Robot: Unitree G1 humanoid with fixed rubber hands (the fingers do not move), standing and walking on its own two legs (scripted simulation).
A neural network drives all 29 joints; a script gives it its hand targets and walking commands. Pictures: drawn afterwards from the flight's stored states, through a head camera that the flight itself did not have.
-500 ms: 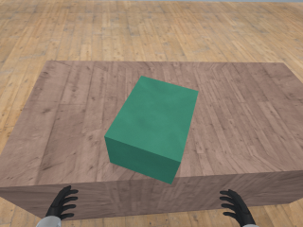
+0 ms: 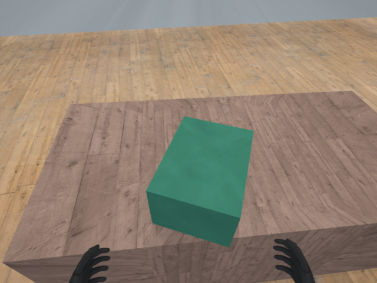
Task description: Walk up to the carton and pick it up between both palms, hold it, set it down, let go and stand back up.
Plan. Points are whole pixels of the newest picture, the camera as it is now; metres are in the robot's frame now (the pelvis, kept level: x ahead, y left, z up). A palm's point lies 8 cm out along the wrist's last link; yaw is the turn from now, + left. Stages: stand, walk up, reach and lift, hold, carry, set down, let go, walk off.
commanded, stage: reach and lift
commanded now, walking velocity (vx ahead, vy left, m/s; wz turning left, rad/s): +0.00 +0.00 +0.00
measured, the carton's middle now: (204, 175) +0.47 -0.04 -0.11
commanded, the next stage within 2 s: none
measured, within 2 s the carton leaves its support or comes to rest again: neither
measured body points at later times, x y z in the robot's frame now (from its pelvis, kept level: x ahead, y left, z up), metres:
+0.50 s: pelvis +0.00 +0.00 -0.01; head -0.01 +0.02 +0.44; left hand +0.18 +0.24 -0.06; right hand +0.19 -0.21 -0.05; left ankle +0.01 +0.11 -0.74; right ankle -0.01 -0.13 -0.74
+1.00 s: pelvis -0.01 +0.01 -0.01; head +0.00 +0.03 +0.44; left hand +0.23 +0.25 -0.04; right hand +0.22 -0.20 -0.04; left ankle +0.01 +0.11 -0.74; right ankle -0.01 -0.13 -0.74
